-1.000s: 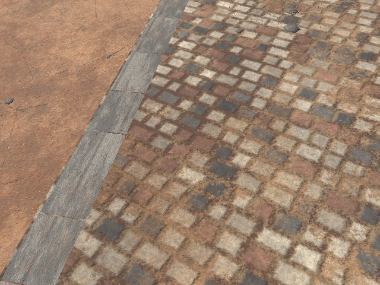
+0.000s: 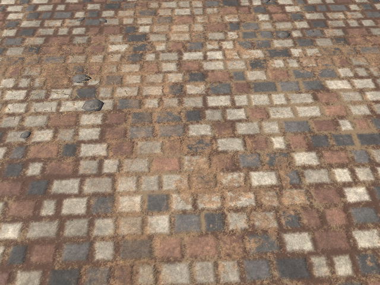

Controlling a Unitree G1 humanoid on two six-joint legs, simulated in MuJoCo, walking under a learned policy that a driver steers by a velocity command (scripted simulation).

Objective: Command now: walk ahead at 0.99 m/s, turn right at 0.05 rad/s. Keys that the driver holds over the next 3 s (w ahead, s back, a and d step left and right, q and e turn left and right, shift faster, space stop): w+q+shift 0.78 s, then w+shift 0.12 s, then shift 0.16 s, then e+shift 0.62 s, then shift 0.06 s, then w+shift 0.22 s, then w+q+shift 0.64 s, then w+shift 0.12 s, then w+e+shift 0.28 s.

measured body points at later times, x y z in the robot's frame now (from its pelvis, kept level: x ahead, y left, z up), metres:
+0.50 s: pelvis +0.49 +0.08 +0.01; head +0.51 +0.09 +0.46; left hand +0.69 +0.34 -0.04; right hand +0.49 -0.20 -0.12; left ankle +0.39 +0.10 -0.73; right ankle +0.72 -0.05 -0.67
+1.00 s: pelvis +0.92 +0.23 -0.01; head +0.95 +0.25 +0.44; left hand +0.66 +0.37 -0.13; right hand +1.28 +0.27 -0.05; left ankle +1.00 +0.42 -0.70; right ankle +0.85 +0.02 -0.73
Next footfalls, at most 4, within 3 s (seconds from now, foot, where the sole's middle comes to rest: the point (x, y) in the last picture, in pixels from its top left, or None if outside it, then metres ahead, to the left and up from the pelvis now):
0.22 left None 0.43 0.11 -0.77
0.64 right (196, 186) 0.88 0.04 -0.77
1.06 left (104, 149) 1.06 0.45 -0.77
1.52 right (130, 109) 1.32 0.37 -0.77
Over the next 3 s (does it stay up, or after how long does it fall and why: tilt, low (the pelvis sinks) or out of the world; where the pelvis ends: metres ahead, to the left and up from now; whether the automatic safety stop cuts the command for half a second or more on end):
stays up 1.80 0.84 0.00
